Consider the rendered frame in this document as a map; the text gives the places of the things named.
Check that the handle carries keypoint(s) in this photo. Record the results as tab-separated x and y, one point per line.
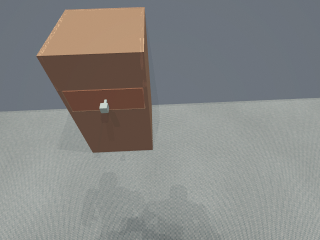
104	107

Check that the cabinet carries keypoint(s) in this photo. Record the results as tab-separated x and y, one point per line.
103	48

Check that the drawer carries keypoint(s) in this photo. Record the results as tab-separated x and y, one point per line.
117	98

